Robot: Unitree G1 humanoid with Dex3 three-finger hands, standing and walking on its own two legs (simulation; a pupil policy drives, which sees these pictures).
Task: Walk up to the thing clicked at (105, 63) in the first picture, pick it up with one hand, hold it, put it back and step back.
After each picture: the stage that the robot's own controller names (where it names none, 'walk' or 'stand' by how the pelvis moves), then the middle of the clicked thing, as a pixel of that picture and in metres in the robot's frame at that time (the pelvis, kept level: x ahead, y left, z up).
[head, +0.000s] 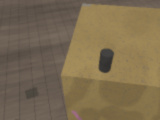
stand; (105, 60) +0.59 -0.10 -0.10
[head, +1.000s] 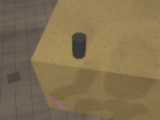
sink last; (79, 46) +0.59 +0.04 -0.07
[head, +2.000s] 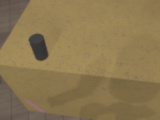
rise first; (39, 47) +0.58 +0.22 -0.06
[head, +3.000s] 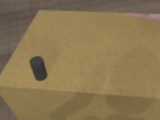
stand; (38, 68) +0.56 +0.24 -0.10
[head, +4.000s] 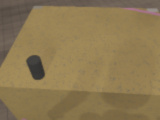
stand; (36, 67) +0.55 +0.24 -0.10
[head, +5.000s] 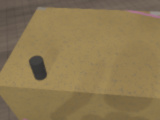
stand; (38, 68) +0.55 +0.23 -0.10
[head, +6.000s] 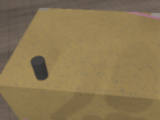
stand; (40, 68) +0.55 +0.22 -0.10
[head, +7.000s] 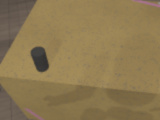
rise first; (40, 59) +0.56 +0.22 -0.10
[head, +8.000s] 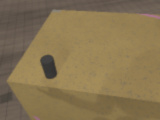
go down; (49, 67) +0.57 +0.21 -0.10
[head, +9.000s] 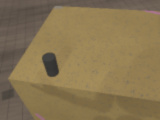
go down; (50, 65) +0.56 +0.21 -0.09
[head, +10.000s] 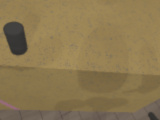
go down; (16, 39) +0.55 +0.20 -0.03
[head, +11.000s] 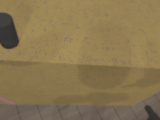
close in; (6, 32) +0.56 +0.21 -0.01
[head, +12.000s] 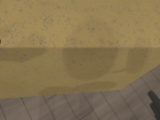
close; out of the picture +0.59 +0.23 +0.04
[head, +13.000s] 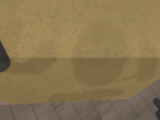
lift; out of the picture +0.47 +0.21 +0.02
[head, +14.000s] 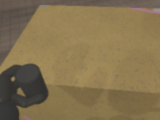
lift; (33, 85) +0.32 +0.16 +0.12
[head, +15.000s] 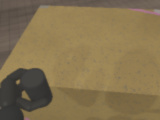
hold; (37, 88) +0.31 +0.15 +0.10
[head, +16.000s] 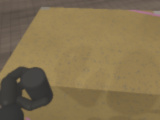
hold; (38, 88) +0.31 +0.15 +0.11
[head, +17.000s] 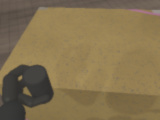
crouch; (39, 85) +0.32 +0.14 +0.11
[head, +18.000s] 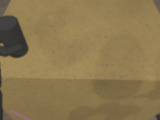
crouch; (12, 37) +0.47 +0.19 +0.14
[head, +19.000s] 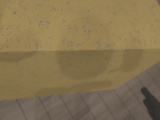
lower; out of the picture +0.53 +0.20 +0.03
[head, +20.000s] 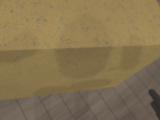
lower; out of the picture +0.54 +0.21 +0.03
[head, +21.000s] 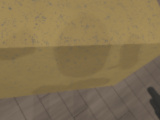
lower; out of the picture +0.54 +0.21 +0.04
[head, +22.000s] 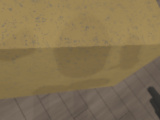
lower; out of the picture +0.54 +0.21 +0.03
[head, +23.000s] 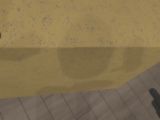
draw back; out of the picture +0.54 +0.19 +0.03
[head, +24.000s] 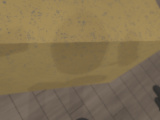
rise; out of the picture +0.55 +0.21 +0.04
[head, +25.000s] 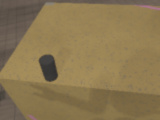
sink last; (48, 68) +0.51 +0.18 -0.04
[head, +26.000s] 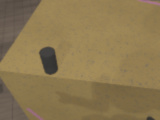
stand; (49, 61) +0.53 +0.18 -0.03
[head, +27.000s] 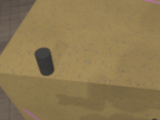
stand; (45, 62) +0.52 +0.18 -0.03
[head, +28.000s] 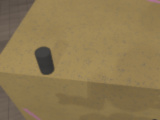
stand; (45, 61) +0.52 +0.18 -0.03
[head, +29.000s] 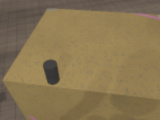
stand; (51, 72) +0.53 +0.17 -0.10
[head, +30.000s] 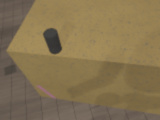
walk; (53, 41) +0.62 +0.18 -0.08
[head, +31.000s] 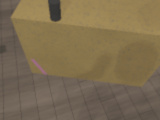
walk; (55, 10) +0.86 +0.16 -0.08
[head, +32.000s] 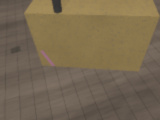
stand; (56, 4) +1.15 +0.23 -0.08
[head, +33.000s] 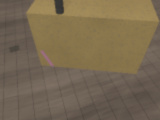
stand; (59, 5) +1.16 +0.19 -0.10
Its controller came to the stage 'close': yes
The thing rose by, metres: 0.21
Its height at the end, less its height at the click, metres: +0.00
